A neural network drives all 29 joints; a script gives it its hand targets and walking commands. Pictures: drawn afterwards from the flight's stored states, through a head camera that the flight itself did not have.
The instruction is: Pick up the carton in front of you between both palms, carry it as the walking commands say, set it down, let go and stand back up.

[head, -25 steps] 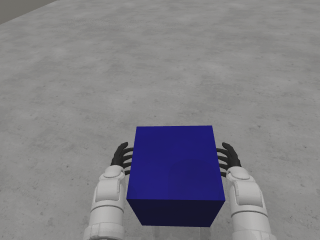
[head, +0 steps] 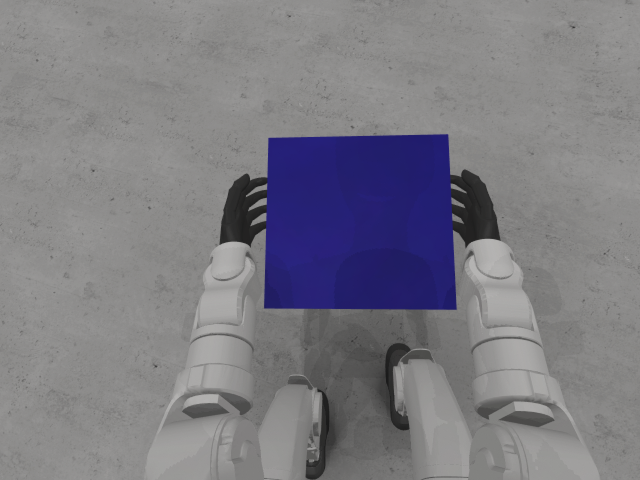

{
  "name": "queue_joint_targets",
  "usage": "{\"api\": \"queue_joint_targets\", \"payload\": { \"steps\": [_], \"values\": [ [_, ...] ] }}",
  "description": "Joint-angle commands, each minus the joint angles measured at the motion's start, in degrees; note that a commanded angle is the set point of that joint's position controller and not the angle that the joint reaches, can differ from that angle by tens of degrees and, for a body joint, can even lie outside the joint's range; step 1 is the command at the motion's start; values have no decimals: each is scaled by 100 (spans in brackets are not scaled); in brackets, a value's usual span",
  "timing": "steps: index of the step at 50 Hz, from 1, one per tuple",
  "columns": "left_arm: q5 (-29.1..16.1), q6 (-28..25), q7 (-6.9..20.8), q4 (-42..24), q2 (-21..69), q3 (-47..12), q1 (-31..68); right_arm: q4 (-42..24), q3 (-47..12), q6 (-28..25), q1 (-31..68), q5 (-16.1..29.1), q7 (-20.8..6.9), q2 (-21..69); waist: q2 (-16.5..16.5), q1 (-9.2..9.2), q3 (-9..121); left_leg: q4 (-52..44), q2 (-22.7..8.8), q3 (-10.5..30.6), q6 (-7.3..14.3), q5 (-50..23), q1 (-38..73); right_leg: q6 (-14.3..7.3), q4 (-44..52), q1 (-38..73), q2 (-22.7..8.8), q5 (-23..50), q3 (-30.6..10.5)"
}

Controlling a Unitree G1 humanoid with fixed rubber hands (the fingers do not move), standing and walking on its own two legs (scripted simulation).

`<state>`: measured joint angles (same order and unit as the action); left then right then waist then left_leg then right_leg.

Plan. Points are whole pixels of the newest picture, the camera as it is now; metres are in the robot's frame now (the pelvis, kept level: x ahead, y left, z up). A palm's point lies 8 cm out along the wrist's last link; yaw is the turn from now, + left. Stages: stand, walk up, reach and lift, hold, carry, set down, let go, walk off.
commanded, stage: set down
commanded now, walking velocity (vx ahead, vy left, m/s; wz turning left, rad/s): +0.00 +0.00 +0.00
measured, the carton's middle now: (354, 237) +0.42 -0.03 -0.15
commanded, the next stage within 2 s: none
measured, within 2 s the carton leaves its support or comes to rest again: rests again in 1.66 s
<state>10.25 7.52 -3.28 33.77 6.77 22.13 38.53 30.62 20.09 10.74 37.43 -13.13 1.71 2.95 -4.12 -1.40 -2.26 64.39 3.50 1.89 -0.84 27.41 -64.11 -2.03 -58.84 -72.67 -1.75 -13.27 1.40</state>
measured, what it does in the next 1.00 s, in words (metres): lowers itself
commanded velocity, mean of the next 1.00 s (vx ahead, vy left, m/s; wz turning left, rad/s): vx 0.00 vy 0.00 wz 0.00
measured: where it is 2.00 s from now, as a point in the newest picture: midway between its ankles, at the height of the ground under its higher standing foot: (357, 425)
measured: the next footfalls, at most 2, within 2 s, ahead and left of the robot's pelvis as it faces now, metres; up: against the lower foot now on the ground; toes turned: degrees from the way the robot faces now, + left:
none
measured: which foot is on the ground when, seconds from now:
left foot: down 0.00-1.00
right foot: down 0.00-1.00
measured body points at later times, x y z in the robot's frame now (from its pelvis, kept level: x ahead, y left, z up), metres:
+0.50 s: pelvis -0.01 +0.01 -0.12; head +0.27 -0.04 +0.23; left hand +0.48 +0.09 -0.21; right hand +0.46 -0.21 -0.23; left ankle +0.02 +0.13 -0.64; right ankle +0.12 -0.10 -0.64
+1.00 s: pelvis -0.03 +0.01 -0.22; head +0.32 -0.07 +0.05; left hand +0.53 +0.05 -0.37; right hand +0.49 -0.25 -0.38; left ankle +0.02 +0.13 -0.64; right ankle +0.12 -0.10 -0.64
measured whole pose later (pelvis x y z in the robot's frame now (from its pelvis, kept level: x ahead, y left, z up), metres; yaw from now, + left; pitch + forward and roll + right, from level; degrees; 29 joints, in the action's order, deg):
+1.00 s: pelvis -0.03 +0.01 -0.22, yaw +3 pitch +44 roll +7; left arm 5.4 14.1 -11.0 43.5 -1.0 23.6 74.9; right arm 45.5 20.9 18.0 76.1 -9.1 -0.6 -14.5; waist -5.6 -5.9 -8.4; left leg 111.6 7.7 -1.8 -1.7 40.9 -115.8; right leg -1.1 -104.2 -128.2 -1.2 -20.6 -3.4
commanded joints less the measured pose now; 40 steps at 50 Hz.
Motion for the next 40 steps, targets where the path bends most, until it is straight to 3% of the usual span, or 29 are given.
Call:
{"api": "queue_joint_targets", "payload": {
  "steps": [1, 5, 8, 15, 24, 32, 33, 37, 38, 40],
  "values": [
    [-703, -169, 960, -357, 4750, -3421, 3223, -398, -3292, -212, 3303, 653, -937, 4594, 527, -188, 6685, -464, 702, 95, -8, -1183, -1292, 87, -881, 6030, 704, 2714, -681],
    [-581, 200, 978, -51, 5103, -3162, 3408, 32, -3012, 123, 3462, 545, -1179, 4548, 365, -259, 5729, -212, 691, 136, -12, -497, -1576, 125, -1011, 4191, 816, 1213, -448],
    [-427, 425, 1029, 252, 5223, -2789, 3643, 399, -2673, 340, 3683, 383, -1370, 4537, 375, -309, 5339, -31, 702, 128, -23, -227, -1962, 124, -1173, 3414, 828, 746, -344],
    [-287, 499, 981, 426, 5153, -2353, 4214, 807, -2216, 440, 4081, 245, -1595, 4393, 399, -410, 5616, 626, 814, -16, -99, -475, -2613, 121, -1801, 2444, 815, 1164, -231],
    [-600, 391, 721, 131, 4846, -2684, 5046, 668, -2305, 372, 4783, 561, -1507, 3988, 433, -573, 6656, 1577, 950, -233, -169, -612, -3203, 221, -2628, 2076, 832, 1603, -175],
    [-825, 467, 630, 125, 4554, -2790, 5829, 699, -2341, 495, 5452, 767, -1398, 3669, 479, -701, 6933, 2302, 1035, -411, -158, -283, -3890, 309, -3205, 1987, 812, 1464, -191],
    [-836, 467, 630, 159, 4498, -2740, 6017, 763, -2293, 505, 5537, 778, -1388, 3676, 483, -737, 6900, 2428, 1042, -439, -152, -108, -3952, 307, -3223, 1780, 812, 1113, -206],
    [-844, 511, 636, 343, 4334, -2602, 6233, 872, -2247, 557, 5844, 824, -1413, 3506, 508, -728, 6695, 2671, 1048, -482, -142, -85, -4391, 326, -3523, 1802, 778, 1344, -209],
    [-876, 477, 625, 314, 4255, -2589, 6462, 909, -2201, 547, 5916, 877, -1407, 3551, 533, -776, 6769, 2859, 1048, -500, -130, 8, -4316, 318, -3566, 1550, 783, 996, -200],
    [-830, 512, 632, 522, 4175, -2441, 6483, 1046, -2182, 561, 6108, 827, -1430, 3311, 554, -711, 6420, 2921, 1047, -526, -132, 132, -4734, 327, -3678, 1566, 734, 1105, -246]
  ]
}}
